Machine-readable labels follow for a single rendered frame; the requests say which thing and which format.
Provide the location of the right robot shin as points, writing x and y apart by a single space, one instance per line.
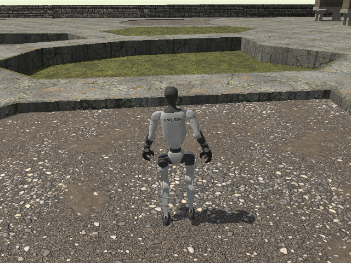
190 193

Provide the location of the left robot hand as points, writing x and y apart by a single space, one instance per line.
147 153

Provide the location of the robot right upper arm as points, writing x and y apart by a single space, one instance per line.
193 122

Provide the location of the robot right forearm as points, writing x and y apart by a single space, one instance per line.
203 143

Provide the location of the robot left forearm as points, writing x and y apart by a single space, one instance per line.
148 144

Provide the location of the right robot hand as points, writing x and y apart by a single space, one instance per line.
207 154

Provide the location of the robot right foot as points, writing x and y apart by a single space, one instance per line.
190 214

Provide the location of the robot left upper arm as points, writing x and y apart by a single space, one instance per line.
153 125

